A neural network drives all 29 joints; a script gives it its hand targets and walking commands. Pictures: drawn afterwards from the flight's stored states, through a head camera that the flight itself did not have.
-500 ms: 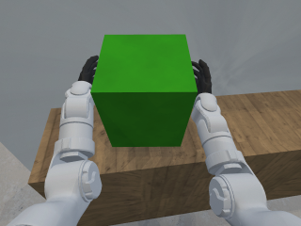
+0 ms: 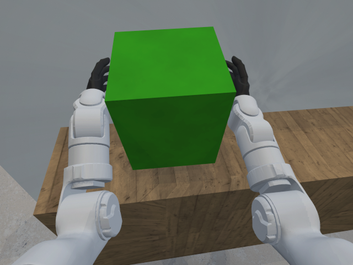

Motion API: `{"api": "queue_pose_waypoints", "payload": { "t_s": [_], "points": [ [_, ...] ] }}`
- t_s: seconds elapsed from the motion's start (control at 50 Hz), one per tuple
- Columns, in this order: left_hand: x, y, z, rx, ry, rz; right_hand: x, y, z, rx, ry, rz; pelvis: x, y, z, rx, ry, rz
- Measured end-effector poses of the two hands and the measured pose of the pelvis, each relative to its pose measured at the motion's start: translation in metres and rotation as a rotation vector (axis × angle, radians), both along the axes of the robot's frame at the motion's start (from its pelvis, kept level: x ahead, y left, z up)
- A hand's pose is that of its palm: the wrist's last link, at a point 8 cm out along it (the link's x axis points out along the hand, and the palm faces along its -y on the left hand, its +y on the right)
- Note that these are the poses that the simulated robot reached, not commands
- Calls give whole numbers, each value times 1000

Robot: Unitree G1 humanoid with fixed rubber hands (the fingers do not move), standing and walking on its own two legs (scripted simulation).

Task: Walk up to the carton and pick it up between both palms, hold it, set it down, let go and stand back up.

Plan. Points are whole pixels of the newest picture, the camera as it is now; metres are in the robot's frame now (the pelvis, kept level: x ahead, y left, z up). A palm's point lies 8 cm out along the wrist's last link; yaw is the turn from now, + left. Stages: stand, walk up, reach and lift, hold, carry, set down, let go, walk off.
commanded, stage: reach and lift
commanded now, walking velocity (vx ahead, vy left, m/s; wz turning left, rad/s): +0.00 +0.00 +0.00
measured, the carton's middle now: (169, 104) +0.42 -0.03 +0.16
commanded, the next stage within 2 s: hold in 0.96 s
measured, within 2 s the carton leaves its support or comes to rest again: neither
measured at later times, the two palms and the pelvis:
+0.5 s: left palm (95, 86) +0.41 +0.13 +0.22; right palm (243, 83) +0.38 -0.17 +0.23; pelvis +0.00 +0.00 +0.00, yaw +0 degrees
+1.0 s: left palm (93, 82) +0.40 +0.13 +0.24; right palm (246, 77) +0.38 -0.17 +0.24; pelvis +0.00 -0.01 +0.00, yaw +0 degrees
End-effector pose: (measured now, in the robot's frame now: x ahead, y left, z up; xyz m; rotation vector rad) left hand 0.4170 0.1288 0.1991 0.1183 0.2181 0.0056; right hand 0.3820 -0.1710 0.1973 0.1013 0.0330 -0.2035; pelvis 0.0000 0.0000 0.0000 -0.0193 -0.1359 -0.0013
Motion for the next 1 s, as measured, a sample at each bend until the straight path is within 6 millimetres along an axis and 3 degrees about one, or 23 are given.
{"api": "queue_pose_waypoints", "payload": {
  "t_s": [0.42,1.0],
  "points": [
    [-11,-2,24,-19,-17,40,-2,-2,29,4,-12,34,-2,-2,0,0,-5,-1],
    [-19,-3,39,-39,-9,63,-4,-4,47,16,3,52,-2,-5,0,1,-7,-2]
  ]
}}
